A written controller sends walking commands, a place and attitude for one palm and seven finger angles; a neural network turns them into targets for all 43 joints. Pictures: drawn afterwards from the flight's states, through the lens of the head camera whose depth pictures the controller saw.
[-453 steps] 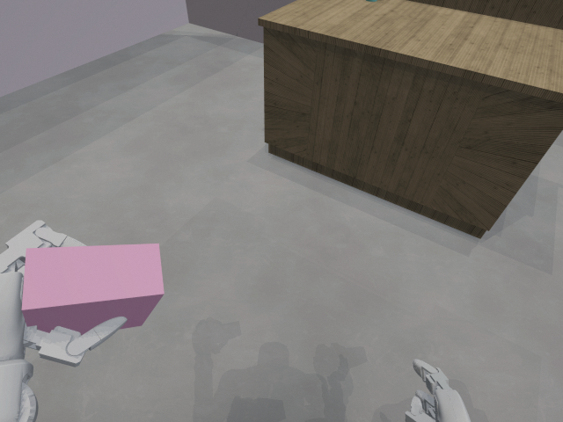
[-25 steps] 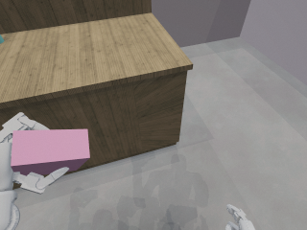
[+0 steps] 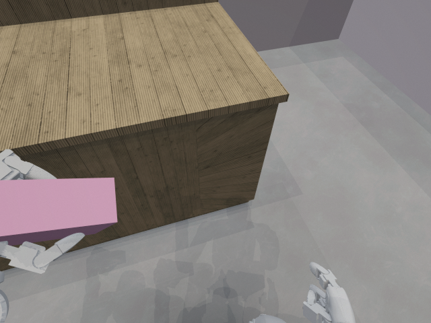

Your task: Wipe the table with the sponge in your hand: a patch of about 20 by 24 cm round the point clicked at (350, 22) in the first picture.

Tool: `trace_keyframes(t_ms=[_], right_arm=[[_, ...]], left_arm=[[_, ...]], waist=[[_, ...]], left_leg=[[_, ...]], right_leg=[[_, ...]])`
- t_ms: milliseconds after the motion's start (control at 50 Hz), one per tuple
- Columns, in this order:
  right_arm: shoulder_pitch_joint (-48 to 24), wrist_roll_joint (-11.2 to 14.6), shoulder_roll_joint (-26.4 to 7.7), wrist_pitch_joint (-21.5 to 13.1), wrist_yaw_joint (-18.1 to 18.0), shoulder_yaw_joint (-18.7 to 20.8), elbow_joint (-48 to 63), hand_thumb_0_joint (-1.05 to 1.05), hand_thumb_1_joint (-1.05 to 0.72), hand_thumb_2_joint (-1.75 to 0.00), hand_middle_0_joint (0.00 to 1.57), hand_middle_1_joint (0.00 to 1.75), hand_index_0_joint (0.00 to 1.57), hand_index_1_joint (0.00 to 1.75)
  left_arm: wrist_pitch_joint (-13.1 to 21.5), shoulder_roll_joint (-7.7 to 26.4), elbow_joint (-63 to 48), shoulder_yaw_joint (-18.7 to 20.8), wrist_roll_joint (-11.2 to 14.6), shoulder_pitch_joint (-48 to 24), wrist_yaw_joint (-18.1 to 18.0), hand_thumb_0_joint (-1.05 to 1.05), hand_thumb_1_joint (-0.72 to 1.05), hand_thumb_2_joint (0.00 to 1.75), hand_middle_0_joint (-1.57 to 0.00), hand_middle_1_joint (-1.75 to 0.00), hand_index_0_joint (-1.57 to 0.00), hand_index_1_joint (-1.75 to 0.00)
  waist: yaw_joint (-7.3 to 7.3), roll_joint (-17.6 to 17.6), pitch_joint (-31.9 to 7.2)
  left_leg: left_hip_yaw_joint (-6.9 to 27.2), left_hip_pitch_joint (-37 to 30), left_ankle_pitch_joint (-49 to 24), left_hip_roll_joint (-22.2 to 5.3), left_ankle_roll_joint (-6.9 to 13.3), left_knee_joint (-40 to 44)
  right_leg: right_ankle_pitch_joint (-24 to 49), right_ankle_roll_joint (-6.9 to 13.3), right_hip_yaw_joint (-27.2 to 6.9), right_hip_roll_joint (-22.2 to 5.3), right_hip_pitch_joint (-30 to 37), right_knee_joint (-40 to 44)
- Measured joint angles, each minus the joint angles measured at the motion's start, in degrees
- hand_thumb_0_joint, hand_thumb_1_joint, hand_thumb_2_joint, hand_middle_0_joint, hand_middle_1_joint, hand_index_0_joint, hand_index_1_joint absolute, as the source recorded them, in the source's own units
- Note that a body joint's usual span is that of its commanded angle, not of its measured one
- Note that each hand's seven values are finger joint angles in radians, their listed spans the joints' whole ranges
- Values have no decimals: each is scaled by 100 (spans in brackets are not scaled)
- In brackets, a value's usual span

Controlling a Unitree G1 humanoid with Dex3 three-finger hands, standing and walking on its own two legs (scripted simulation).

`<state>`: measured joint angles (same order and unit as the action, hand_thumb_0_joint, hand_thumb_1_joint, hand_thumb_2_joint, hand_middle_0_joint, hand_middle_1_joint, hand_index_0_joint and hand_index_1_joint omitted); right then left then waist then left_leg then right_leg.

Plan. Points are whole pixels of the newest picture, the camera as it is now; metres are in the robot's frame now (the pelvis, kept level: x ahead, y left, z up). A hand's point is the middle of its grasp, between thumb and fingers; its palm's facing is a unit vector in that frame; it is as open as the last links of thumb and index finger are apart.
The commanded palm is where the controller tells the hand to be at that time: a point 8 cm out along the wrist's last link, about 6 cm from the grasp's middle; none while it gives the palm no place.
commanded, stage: take the last steps up to it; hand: left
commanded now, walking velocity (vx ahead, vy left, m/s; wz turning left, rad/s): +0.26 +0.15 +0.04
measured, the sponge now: (72, 211) +0.23 +0.21 +0.16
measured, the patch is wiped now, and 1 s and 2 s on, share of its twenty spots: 0.00 0.00 0.00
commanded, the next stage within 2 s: come to a stop and stand still in 0.62 s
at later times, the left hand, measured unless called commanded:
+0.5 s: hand (28, 155) +0.31 +0.29 +0.18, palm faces +0.38 -0.79 -0.47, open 10.0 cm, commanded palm +0.25 +0.34 +0.18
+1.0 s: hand (22, 142) +0.34 +0.33 +0.17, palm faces +0.39 -0.81 -0.44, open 10.0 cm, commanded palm +0.28 +0.37 +0.18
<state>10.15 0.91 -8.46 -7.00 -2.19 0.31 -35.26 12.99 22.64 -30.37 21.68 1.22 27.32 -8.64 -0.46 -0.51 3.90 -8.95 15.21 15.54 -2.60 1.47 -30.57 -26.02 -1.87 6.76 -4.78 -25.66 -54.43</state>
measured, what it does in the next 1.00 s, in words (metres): walks ahead: right foot, then left foot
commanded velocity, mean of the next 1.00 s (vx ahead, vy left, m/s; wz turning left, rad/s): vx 0.11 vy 0.10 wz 0.01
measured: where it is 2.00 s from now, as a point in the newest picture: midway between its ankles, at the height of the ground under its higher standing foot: outside the picture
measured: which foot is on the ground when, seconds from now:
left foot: down 0.00-0.10, up 0.12-0.44, down 0.46-0.76, up 0.78-0.98, down 1.00-1.00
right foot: up 0.00-0.08, down 0.10-0.46, up 0.48-0.72, down 0.74-1.00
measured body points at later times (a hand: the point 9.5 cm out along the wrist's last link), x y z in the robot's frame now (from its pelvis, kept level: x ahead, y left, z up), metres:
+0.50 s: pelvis +0.09 +0.06 -0.01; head +0.13 +0.07 +0.44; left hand +0.28 +0.33 +0.20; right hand +0.27 -0.21 -0.09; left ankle +0.15 +0.18 -0.74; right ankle +0.05 -0.08 -0.72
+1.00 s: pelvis +0.13 +0.09 +0.00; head +0.16 +0.08 +0.45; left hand +0.32 +0.37 +0.19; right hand +0.30 -0.15 -0.10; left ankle +0.16 +0.22 -0.73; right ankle +0.13 -0.01 -0.73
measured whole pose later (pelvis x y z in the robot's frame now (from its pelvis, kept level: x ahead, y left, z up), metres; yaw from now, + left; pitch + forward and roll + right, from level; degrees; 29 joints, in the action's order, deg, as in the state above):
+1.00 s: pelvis +0.13 +0.09 +0.00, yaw +1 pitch -1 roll +1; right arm 10.7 0.3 -13.0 -2.1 -3.5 -0.8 -34.3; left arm 10.1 20.4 -30.3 19.6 1.3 28.4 -9.2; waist -0.8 0.1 4.8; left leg -5.0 16.0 12.1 -2.4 -1.5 -31.9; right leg -17.9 1.4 9.2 -3.8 -14.1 -33.7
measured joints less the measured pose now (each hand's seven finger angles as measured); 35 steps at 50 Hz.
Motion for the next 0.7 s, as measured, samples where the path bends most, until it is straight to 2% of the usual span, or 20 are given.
trace_keyframes(t_ms=[80, 100, 120, 160, 200, 240, 280, 340, 400, 440, 460, 480, 520, 540, 580, 620, 700], right_arm=[[162, -15, 45, -13, -5, -124, 6, 1, -90, -90, 20, 30, 20, 30], [201, -18, 26, 16, -18, -137, 1, 1, -90, -90, 20, 30, 20, 30], [185, -22, -30, 72, -26, -126, -54, 1, -90, -90, 20, 30, 20, 30], [102, -21, -139, 211, 6, -76, -251, 1, -90, -90, 20, 30, 20, 30], [36, -23, -248, 317, 41, -45, -396, 1, -90, -90, 20, 30, 20, 30], [10, -38, -354, 381, 47, -20, -418, 2, -91, -90, 20, 30, 20, 30], [6, -48, -430, 405, 37, 26, -360, 2, -91, -90, 20, 30, 20, 30], [44, -71, -522, 388, 19, 112, -182, 2, -91, -90, 20, 30, 20, 30], [84, -86, -604, 342, -24, 215, -12, 2, -91, -90, 20, 30, 20, 30], [128, -83, -673, 317, -65, 281, 114, 2, -91, -90, 20, 30, 20, 30], [138, -66, -698, 294, -86, 322, 175, 2, -91, -90, 20, 30, 20, 30], [84, -45, -616, 285, -107, 369, 165, 2, -91, -90, 20, 30, 20, 30], [-23, -24, -429, 275, -114, 353, 119, 1, -91, -90, 19, 29, 19, 30], [-58, -16, -342, 266, -97, 307, 99, 1, -91, -90, 19, 29, 19, 30], [-84, 9, -180, 219, -44, 193, 82, 1, -91, -90, 19, 29, 19, 30], [-53, 22, -61, 154, 10, 74, 92, 1, -91, -90, 20, 29, 20, 30], [86, 12, 65, 77, 18, -139, 100, 1, -91, -90, 20, 30, 20, 30]], left_arm=[[48, 85, -88, -42, 18, 248, 46, 0, -48, 101, -75, -136, -74, -136], [55, 130, -56, -35, 3, 244, 55, 0, -48, 101, -75, -136, -74, -136], [64, 107, 30, -61, -27, 176, 71, 0, -48, 101, -75, -136, -74, -136], [53, 14, 264, -120, -11, -19, 110, 0, -48, 101, -75, -136, -74, -136], [41, -120, 464, -126, 21, -125, 124, 0, -48, 101, -75, -136, -74, -136], [63, -238, 559, -105, -1, -78, 111, 0, -48, 101, -75, -136, -74, -136], [76, -286, 522, -116, -34, 17, 95, 0, -48, 101, -75, -136, -74, -136], [87, -241, 266, -162, -68, 180, 62, 0, -48, 101, -75, -136, -74, -136], [78, -131, -120, -168, -83, 316, 9, 0, -48, 101, -75, -136, -74, -136], [108, -46, -339, -121, -86, 351, -23, 0, -48, 101, -75, -136, -74, -136], [136, 18, -419, -71, -74, 322, -40, 0, -48, 101, -75, -136, -74, -136], [166, 117, -396, -2, -70, 185, -56, 0, -48, 101, -75, -136, -74, -136], [212, 235, -149, 102, -68, -102, -56, 0, -48, 101, -75, -136, -74, -136], [184, 255, -26, 145, -57, -193, -48, 0, -48, 101, -75, -136, -74, -136], [89, 225, 89, 198, -34, -254, -32, 0, -48, 101, -75, -136, -74, -136], [31, 127, 58, 171, 5, -171, -18, 0, -48, 101, -75, -136, -74, -136], [-28, 15, -114, -18, 51, 117, 29, 0, -48, 101, -75, -136, -74, -136]], waist=[[43, 183, -70], [49, 220, -98], [59, 330, -88], [94, 385, -44], [124, 323, 2], [92, 274, 24], [47, 175, 71], [19, -22, 161], [30, -158, 237], [35, -122, 203], [35, -73, 160], [37, -168, 180], [44, -243, 165], [26, -227, 127], [1, -174, 54], [-12, -89, -11], [26, 69, -79]], left_leg=[[22, -88, 247, -8, -74, -167], [53, -27, 394, -1, -94, -383], [116, 98, 544, -49, -70, -750], [372, 544, 906, 52, -119, -2017], [532, 991, 852, 148, -201, -3156], [596, 1341, 627, 86, -266, -3622], [574, 1491, 444, -30, -288, -3326], [396, 1342, 221, -176, -264, -2079], [210, 896, -19, -150, -226, -823], [94, 485, -328, -110, -205, -89], [105, 374, -517, -112, -125, 70], [65, 426, -468, -54, -78, -129], [23, 491, -236, -30, -28, -411], [27, 493, -174, -42, -14, -435], [21, 444, -162, -62, -7, -354], [7, 391, -186, -66, 3, -245], [-18, 321, -136, -2, 3, -201]], right_leg=[[507, 19, 308, 131, 502, 1627], [780, 128, 334, 153, 656, 1975], [932, 315, 387, 184, 670, 1932], [820, 490, 424, 133, 695, 1734], [750, 486, 384, 60, 835, 1818], [833, 398, 367, 19, 999, 2081], [920, 352, 350, -48, 1138, 2319], [942, 253, 308, -186, 1271, 2483], [806, 107, 238, -307, 1352, 2373], [593, -16, 194, -326, 1340, 2089], [436, -44, 167, -325, 1243, 1796], [90, -28, 6, -360, 1083, 1317], [-509, 19, -255, -212, 653, 150], [-580, 17, -269, -123, 461, -285], [-482, 2, -177, -15, 209, -597], [-287, -13, -29, 40, 148, -287], [58, -21, 190, 152, 487, 1070]])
